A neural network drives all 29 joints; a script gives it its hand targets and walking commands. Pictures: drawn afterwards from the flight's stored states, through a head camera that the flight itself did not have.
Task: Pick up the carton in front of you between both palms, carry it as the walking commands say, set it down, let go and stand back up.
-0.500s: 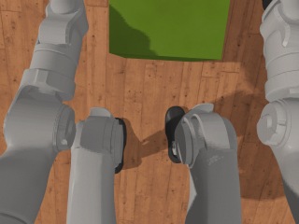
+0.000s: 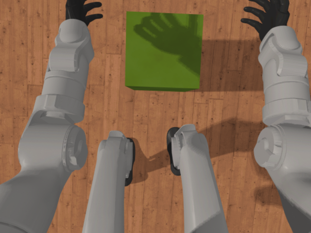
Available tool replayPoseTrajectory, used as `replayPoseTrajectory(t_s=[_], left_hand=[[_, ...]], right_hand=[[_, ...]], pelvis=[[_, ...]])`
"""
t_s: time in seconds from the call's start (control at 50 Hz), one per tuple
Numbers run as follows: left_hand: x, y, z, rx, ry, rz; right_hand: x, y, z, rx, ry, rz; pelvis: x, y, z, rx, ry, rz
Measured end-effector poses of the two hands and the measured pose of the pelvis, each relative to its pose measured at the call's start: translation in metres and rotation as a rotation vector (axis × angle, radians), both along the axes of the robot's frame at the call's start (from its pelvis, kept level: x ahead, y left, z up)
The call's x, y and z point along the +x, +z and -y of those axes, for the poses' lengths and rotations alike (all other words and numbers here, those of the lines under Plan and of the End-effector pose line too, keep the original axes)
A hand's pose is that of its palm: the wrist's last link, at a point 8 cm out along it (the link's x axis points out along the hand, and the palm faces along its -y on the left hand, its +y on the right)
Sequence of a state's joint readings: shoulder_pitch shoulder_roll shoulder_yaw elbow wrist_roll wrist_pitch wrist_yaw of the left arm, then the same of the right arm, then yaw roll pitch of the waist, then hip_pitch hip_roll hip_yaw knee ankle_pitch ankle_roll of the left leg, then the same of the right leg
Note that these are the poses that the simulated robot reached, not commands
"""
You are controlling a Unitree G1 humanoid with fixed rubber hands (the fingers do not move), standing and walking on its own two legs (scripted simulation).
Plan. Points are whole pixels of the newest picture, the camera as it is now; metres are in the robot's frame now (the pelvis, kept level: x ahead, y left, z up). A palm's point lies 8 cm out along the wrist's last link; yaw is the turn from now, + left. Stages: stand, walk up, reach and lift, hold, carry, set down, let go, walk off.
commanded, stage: set down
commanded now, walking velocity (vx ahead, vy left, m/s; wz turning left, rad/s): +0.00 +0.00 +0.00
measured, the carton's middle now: (161, 60) +0.51 -0.07 -0.37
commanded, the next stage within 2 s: let go in 0.40 s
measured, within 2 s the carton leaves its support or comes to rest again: neither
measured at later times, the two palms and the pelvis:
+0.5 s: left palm out of the picture +0.54 +0.11 +0.04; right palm out of the picture +0.50 -0.29 +0.04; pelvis +0.03 -0.01 +0.14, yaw -1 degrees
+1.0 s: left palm out of the picture +0.40 +0.18 +0.15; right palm out of the picture +0.35 -0.27 +0.15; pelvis +0.09 -0.01 +0.25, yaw -3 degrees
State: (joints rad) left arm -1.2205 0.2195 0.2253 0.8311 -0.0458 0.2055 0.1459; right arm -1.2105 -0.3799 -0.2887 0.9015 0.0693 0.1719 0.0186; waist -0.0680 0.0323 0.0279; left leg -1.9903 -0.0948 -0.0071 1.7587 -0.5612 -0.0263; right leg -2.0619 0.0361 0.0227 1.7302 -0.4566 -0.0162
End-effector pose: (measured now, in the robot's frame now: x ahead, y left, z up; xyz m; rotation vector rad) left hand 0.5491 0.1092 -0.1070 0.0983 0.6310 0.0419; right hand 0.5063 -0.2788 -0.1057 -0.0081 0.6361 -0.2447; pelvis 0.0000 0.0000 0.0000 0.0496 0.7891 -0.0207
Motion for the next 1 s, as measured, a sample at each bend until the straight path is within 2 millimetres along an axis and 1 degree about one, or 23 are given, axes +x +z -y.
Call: replayPoseTrajectory(t_s=[0.16, 0.34, 0.46, 0.52, 0.58, 0.68, 0.74, 0.82, 0.92, 1.0], left_hand=[[-0.001, 0.051, 0.000, 0.000, -0.007, -0.003], [-0.002, 0.109, -0.002, 0.000, -0.012, 0.000], [-0.005, 0.139, -0.004, 0.009, -0.018, -0.008], [-0.011, 0.149, -0.006, 0.033, -0.025, -0.021], [-0.026, 0.158, -0.011, 0.068, -0.030, -0.046], [-0.063, 0.176, -0.025, 0.105, -0.034, -0.094], [-0.083, 0.191, -0.033, 0.106, -0.037, -0.111], [-0.102, 0.212, -0.042, 0.101, -0.046, -0.116], [-0.127, 0.236, -0.055, 0.096, -0.056, -0.117], [-0.154, 0.253, -0.068, 0.093, -0.055, -0.125]], right_hand=[[-0.002, 0.052, 0.006, 0.005, 0.005, -0.001], [-0.003, 0.109, 0.007, 0.006, 0.013, 0.003], [-0.005, 0.138, 0.007, -0.004, 0.022, -0.007], [-0.010, 0.149, 0.007, -0.023, 0.042, -0.025], [-0.023, 0.158, 0.006, -0.050, 0.076, -0.059], [-0.057, 0.175, 0.007, -0.078, 0.120, -0.121], [-0.077, 0.191, 0.008, -0.080, 0.128, -0.141], [-0.099, 0.213, 0.007, -0.077, 0.126, -0.144], [-0.126, 0.238, -0.001, -0.072, 0.122, -0.144], [-0.153, 0.256, -0.012, -0.069, 0.123, -0.151]], pelvis=[[0.008, 0.047, 0.001, -0.001, -0.006, -0.011], [0.019, 0.100, 0.004, 0.000, -0.014, -0.006], [0.025, 0.132, 0.006, -0.003, -0.015, 0.006], [0.030, 0.146, 0.008, -0.005, -0.015, 0.015], [0.037, 0.161, 0.010, -0.006, -0.016, 0.034], [0.052, 0.188, 0.013, -0.011, -0.018, 0.096], [0.062, 0.202, 0.014, -0.016, -0.020, 0.142], [0.073, 0.217, 0.015, -0.022, -0.023, 0.201], [0.086, 0.233, 0.013, -0.032, -0.027, 0.276], [0.094, 0.245, 0.009, -0.042, -0.028, 0.349]])
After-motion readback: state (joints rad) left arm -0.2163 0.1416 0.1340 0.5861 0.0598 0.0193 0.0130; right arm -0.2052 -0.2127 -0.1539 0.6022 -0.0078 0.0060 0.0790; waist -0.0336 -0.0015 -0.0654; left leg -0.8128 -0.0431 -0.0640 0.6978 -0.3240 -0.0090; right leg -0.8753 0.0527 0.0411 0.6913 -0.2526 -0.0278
